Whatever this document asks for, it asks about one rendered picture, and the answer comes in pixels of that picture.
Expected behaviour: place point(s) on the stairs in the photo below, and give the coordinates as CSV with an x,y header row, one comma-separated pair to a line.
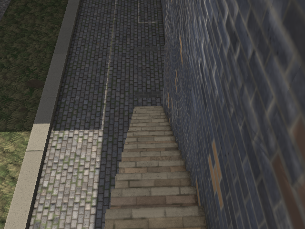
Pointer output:
x,y
152,189

